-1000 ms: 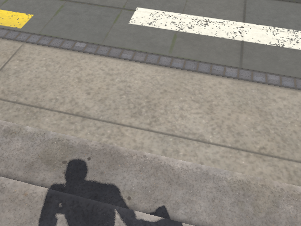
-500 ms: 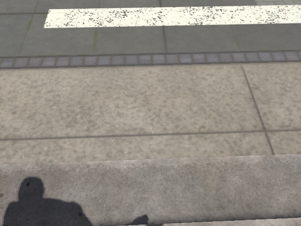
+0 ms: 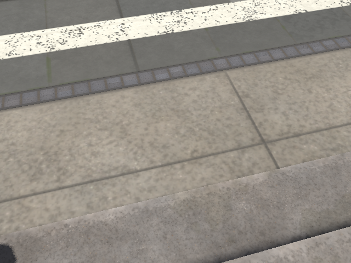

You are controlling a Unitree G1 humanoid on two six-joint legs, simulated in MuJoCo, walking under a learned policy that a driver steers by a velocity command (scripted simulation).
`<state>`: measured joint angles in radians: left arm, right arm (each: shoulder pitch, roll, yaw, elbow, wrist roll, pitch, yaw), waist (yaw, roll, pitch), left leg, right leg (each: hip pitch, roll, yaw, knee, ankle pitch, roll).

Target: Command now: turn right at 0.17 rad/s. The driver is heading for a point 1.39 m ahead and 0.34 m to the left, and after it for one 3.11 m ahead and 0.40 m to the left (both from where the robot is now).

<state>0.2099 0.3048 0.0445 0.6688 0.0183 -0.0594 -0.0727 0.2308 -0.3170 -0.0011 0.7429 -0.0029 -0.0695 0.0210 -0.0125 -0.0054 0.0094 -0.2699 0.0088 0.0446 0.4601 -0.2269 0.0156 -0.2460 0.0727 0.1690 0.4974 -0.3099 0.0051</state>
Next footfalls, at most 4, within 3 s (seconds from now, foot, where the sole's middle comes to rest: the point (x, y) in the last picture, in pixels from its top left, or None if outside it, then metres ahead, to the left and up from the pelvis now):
0.64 right None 0.17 -0.13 -0.78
1.12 left None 0.33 0.17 -0.78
1.50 right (155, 229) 0.66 0.11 -0.91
1.96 left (83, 201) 0.87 0.48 -1.05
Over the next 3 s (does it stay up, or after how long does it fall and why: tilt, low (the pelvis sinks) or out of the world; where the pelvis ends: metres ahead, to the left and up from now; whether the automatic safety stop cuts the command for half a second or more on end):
stays up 1.28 0.37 -0.29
